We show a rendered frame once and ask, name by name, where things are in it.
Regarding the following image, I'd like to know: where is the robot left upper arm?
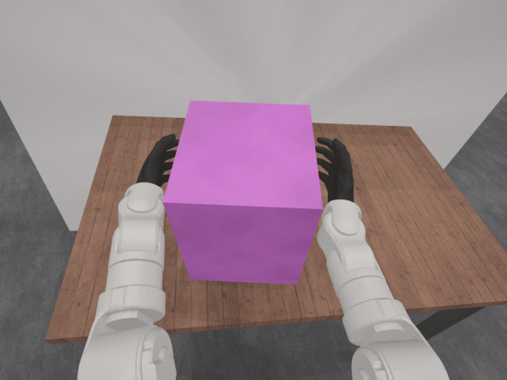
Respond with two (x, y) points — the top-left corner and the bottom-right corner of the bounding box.
(78, 325), (177, 380)

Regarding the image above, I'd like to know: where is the robot left forearm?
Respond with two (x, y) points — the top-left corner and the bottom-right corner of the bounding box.
(78, 182), (166, 378)

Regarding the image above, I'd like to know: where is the robot right hand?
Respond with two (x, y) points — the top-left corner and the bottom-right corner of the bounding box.
(315, 137), (354, 203)

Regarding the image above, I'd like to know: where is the robot right forearm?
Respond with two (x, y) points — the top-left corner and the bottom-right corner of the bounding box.
(317, 199), (449, 380)

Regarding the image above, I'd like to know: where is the carton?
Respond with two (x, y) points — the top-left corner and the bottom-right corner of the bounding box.
(162, 101), (323, 284)

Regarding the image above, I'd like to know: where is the robot right upper arm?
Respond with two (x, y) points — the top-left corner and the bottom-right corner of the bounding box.
(352, 340), (448, 380)

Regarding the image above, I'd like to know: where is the robot left hand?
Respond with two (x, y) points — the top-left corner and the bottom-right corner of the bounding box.
(136, 134), (180, 187)

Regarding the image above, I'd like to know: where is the table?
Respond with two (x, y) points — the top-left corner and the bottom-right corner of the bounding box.
(45, 116), (507, 344)

